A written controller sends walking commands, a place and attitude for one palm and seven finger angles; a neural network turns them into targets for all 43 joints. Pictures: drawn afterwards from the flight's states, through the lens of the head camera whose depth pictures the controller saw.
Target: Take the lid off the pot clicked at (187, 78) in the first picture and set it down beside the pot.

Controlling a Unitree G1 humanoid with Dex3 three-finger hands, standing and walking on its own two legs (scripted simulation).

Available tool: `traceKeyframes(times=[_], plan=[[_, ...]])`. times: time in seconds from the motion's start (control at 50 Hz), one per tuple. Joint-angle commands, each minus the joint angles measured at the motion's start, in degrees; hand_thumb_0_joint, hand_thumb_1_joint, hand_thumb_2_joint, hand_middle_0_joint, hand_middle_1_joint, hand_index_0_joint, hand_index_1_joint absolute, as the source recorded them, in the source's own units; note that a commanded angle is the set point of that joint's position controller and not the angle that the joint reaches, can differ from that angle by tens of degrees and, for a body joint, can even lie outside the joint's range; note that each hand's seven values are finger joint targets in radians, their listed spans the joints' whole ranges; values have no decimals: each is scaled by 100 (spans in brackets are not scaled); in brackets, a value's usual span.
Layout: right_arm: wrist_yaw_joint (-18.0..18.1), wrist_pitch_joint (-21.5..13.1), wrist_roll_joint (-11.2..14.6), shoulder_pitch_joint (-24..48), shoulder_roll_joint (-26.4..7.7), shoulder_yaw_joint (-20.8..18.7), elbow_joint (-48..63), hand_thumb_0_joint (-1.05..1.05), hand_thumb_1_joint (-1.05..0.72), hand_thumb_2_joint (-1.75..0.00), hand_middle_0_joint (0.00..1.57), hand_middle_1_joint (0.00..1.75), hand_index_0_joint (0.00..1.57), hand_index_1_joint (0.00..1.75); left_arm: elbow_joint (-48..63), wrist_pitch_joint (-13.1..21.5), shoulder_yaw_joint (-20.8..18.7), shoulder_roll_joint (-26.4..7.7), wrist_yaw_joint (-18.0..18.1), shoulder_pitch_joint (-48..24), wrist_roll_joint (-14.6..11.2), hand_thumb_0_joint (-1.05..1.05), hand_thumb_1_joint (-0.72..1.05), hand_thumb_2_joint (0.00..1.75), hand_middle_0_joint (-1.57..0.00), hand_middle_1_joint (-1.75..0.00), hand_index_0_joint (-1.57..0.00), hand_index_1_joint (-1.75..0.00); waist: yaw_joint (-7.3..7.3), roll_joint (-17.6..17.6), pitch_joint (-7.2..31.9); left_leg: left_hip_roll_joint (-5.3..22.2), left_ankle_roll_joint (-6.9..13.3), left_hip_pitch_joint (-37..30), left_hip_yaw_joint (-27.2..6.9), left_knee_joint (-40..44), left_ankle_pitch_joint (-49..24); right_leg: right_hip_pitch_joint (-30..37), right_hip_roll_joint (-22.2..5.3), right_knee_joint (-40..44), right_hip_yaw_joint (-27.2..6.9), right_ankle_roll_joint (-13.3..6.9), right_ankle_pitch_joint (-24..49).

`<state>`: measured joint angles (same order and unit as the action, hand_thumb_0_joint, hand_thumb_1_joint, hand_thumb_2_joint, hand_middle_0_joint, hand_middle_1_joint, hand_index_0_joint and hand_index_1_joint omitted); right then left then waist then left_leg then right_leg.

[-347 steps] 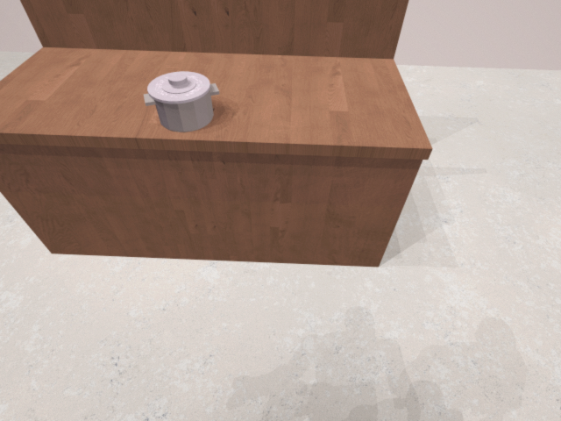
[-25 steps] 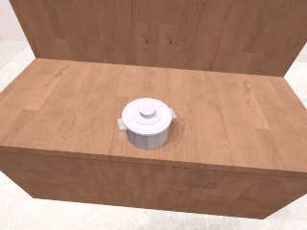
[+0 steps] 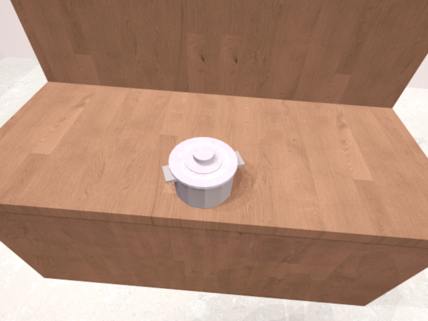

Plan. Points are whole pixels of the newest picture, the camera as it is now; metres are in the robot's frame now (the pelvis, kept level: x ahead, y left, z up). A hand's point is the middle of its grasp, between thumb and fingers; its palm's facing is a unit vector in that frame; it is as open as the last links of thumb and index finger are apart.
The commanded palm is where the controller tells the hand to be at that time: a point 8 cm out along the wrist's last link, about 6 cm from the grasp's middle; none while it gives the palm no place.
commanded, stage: shuffle to correct the standing spot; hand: left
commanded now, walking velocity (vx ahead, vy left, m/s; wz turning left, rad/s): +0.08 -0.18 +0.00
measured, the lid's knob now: (203, 154) +0.50 +0.06 +0.02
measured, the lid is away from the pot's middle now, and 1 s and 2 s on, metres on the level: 0.00 0.00 0.00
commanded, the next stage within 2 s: come to a stop and stand still in 0.30 s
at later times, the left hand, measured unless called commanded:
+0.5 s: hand out of the picture +0.02 +0.11 -0.19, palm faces +0.05 -0.99 -0.15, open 7.4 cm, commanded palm none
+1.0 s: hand out of the picture +0.05 +0.19 -0.18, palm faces +0.03 -0.97 -0.24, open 7.4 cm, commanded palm none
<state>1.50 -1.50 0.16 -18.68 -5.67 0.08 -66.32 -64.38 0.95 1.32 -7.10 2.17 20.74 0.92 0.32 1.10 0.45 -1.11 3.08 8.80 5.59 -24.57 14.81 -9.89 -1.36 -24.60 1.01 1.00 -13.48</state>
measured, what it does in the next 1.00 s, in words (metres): stands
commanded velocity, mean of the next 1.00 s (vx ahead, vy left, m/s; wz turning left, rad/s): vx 0.00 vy -0.05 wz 0.00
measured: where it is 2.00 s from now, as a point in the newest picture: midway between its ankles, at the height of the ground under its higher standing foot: outside the picture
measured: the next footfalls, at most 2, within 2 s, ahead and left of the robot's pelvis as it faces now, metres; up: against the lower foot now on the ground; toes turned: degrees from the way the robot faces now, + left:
none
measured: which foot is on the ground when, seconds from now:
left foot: down 0.00-1.00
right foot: down 0.00-1.00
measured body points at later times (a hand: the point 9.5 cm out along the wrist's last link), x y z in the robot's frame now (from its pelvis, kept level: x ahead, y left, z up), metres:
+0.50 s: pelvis +0.04 -0.04 -0.01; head +0.06 -0.03 +0.44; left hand +0.01 +0.16 -0.18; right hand +0.03 -0.26 -0.17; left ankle -0.01 +0.08 -0.74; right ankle +0.00 -0.13 -0.74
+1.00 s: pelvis +0.02 +0.00 -0.01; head +0.02 +0.00 +0.44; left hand +0.05 +0.24 -0.16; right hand +0.07 -0.23 -0.16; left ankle -0.01 +0.08 -0.74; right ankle +0.00 -0.13 -0.74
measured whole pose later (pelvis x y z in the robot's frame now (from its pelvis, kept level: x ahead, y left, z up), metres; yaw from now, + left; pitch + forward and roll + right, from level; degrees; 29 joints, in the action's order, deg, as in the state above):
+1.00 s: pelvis +0.02 +0.00 -0.01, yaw +1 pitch +0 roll -1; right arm 1.5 -0.3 -0.6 -14.0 -10.1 -0.5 -57.2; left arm -58.1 0.2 0.2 -11.1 2.5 15.6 0.9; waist 0.0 -0.9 -0.1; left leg -0.8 2.8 12.2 3.4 -31.9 19.8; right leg -12.2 -1.0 -30.3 1.8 0.7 -18.1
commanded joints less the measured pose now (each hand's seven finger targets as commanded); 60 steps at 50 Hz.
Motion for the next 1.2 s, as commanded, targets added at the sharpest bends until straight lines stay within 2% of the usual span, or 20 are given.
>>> traceKeyframes(times=[0.0, 0.1, 0.2, 0.32, 0.38, 0.42, 0.46, 0.48, 0.52, 0.56, 0.68, 0.7, 0.72, 0.74, 0.78, 0.84, 0.88, 0.92, 1.0, 1.18], plan=[[32, -45, -46, -378, -574, -143, 111, 0, -90, -90, 20, 30, 20, 30, 140, -18, -98, -349, 17, 477, 16, 0, 90, 90, -20, -30, -20, -30, -22, -290, -823, 916, 47, 451, -1053, 942, 842, -620, -282, 179, -201, -232, -125], [42, 10, -73, -371, -713, -268, 229, 0, -90, -90, 20, 30, 20, 30, 241, -72, -159, -317, -31, 516, 67, 0, 90, 90, -20, -30, -20, -30, -23, -491, -955, 1166, 219, 700, -1353, 1122, 1575, -873, -117, -259, 36, -231, -434], [83, -12, -88, -434, -730, -336, 304, 0, -90, -90, 20, 30, 20, 30, 313, -58, -219, -306, -54, 641, 73, 0, 90, 90, -20, -30, -20, -30, -21, -259, -683, 1177, 279, 570, -1241, 593, 619, -803, -159, -309, -96, -306, -4], [164, -23, -82, -490, -644, -326, 261, 0, -90, -90, 20, 30, 20, 30, 338, -59, -306, -418, -18, 746, 48, 0, 90, 90, -20, -30, -20, -30, -86, -24, -187, 965, 93, 259, -602, -414, -1310, -319, -335, -360, -387, -471, 1504], [198, 28, -74, -358, -586, -318, 298, 0, -90, -90, 20, 30, 20, 30, 380, -101, -375, -569, 6, 845, 53, 0, 90, 90, -20, -30, -20, -30, -41, 378, -238, 736, -86, 668, -237, -970, -1111, 84, -565, -237, -675, -572, 2533], [198, 62, -48, -218, -395, -254, 330, 0, -90, -90, 20, 30, 20, 30, 326, -52, -369, -621, 53, 877, 27, 0, 90, 90, -20, -30, -20, -30, -32, 563, -167, 490, -242, 840, -86, -1228, -272, 390, -873, 10, -1008, -689, 3447], [183, 84, -8, -29, -235, -184, 300, 0, -90, -90, 20, 30, 20, 30, 272, 14, -313, -628, 98, 746, -5, 0, 90, 90, -20, -30, -20, -30, -45, 271, -370, 422, -303, 939, -203, -996, 473, 470, -987, 123, -1108, -617, 4103], [176, 85, 2, -66, -202, -152, 256, 0, -90, -90, 20, 30, 20, 30, 275, 42, -282, -625, 116, 615, -13, 0, 90, 90, -20, -30, -20, -30, -99, 154, -397, 480, -300, 740, -285, -646, 221, 407, -934, 85, -1012, -545, 4175], [186, 40, 3, -128, -328, -134, 175, 0, -90, -90, 20, 30, 20, 30, 320, 87, -240, -603, 119, 446, -44, 0, 90, 90, -20, -30, -20, -30, -99, -185, -253, 679, -254, 116, -416, -207, -1462, 290, -649, -72, -676, -275, 4330], [192, 15, 8, -52, -433, -143, 192, 0, -90, -90, 20, 30, 20, 30, 350, 105, -247, -646, 135, 437, -59, 0, 90, 90, -20, -30, -20, -30, -28, -417, -133, 749, -253, -132, -402, -270, -2341, 303, -619, -39, -591, -167, 4306], [146, -6, -3, 33, -590, -116, 297, 0, -90, -90, 20, 30, 20, 30, 398, 90, -173, -637, 119, 339, -42, 0, 90, 90, -20, -30, -20, -30, -15, -162, 48, 848, -208, -433, -515, 94, -2387, 328, -607, 202, -510, -241, 3348], [89, 43, 16, 597, -1018, -224, 800, 0, -90, -90, 20, 30, 20, 30, 214, 124, -295, -960, 319, 497, 41, 0, 90, 90, -20, -30, -20, -30, 44, -400, -481, 765, -387, 329, -149, -1214, -1797, -78, -907, 144, -737, 46, 4885], [36, 91, -29, 396, -629, -161, 982, 0, -90, -90, 20, 30, 20, 30, 526, 176, -307, -1103, 254, 383, 33, 0, 90, 90, -20, -30, -20, -30, -93, -124, -136, 469, -272, 720, -428, -1073, 371, 262, -1070, 40, -1033, -275, 4448], [-15, 139, -56, 275, -585, -183, 1004, 0, -90, -90, 20, 30, 20, 30, 637, 176, -303, -1155, 168, 71, 19, 0, 90, 90, -20, -30, -20, -30, -111, 23, 474, 395, -302, 693, -389, -934, 537, 652, -1168, -4, -985, -638, 3502], [-27, 112, -55, 221, -727, -209, 1115, 0, -90, -90, 20, 30, 20, 30, 814, 171, -262, -937, 131, -204, 13, 0, 90, 90, -20, -30, -20, -30, -243, 348, 338, 420, -259, 301, -537, -552, 72, -99, -878, 6, -822, -640, 1735], [-3, 0, -112, 149, -938, -169, 1091, 0, -90, -90, 20, 30, 20, 30, 871, 93, -200, -813, 87, -176, -19, 0, 90, 90, -20, -30, -20, -30, -78, -766, 269, 871, -28, 68, -1031, -261, -1929, -281, -386, -455, -342, -437, 1225], [12, 10, -110, 261, -1001, -141, 1183, 0, -90, -90, 20, 30, 20, 30, 835, 24, -188, -760, 95, -77, -3, 0, 90, 90, -20, -30, -20, -30, 0, -457, -142, 926, 48, 430, -1160, -152, -1757, -318, -267, -328, -229, -389, 393], [0, 6, -102, 260, -1015, -128, 1216, 0, -90, -90, 20, 30, 20, 30, 870, -2, -176, -778, 79, -148, 6, 0, 90, 90, -20, -30, -20, -30, -15, -142, -358, 837, 20, 551, -1119, 18, -1174, -387, -285, -213, -295, -376, 199], [-29, -3, -114, 281, -1088, -100, 1234, 0, -90, -90, 20, 30, 20, 30, 941, -64, -181, -879, 35, -218, 14, 0, 90, 90, -20, -30, -20, -30, 15, -283, -557, 788, 27, 736, -1203, 401, -329, -440, -258, -203, -251, -334, -161], [-14, -70, -90, 121, -1115, -64, 1059, 0, -90, -90, 20, 30, 20, 30, 893, -65, -170, -940, 25, -111, -4, 0, 90, 90, -20, -30, -20, -30, 36, -238, -227, 744, 25, 331, -1133, 387, -956, -280, -380, -176, -265, -307, 237]])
